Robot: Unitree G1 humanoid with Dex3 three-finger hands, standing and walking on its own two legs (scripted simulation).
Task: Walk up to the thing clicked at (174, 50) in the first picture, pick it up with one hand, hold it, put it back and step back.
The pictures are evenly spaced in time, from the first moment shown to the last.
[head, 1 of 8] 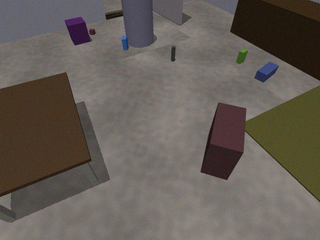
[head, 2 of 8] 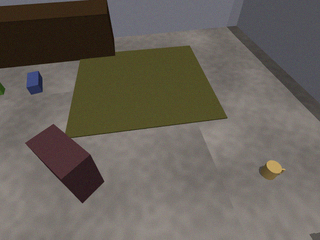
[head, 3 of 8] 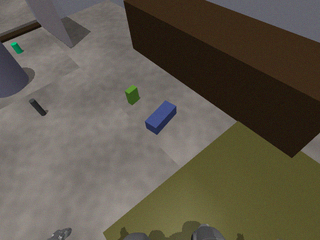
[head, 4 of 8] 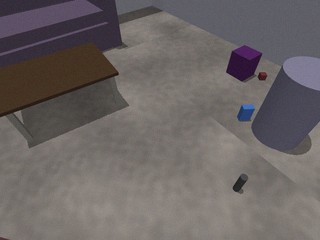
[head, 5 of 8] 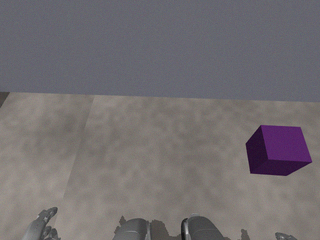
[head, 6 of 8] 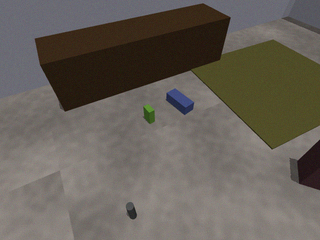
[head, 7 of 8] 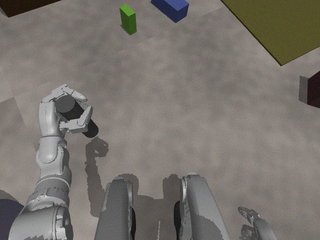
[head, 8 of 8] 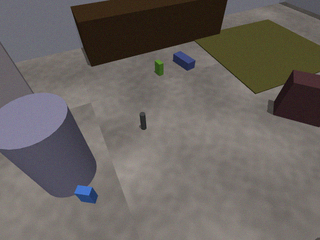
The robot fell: no
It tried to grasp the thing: yes
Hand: left
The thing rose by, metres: 0.67
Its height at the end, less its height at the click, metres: +0.00
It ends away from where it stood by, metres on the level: 0.03
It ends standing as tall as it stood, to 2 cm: yes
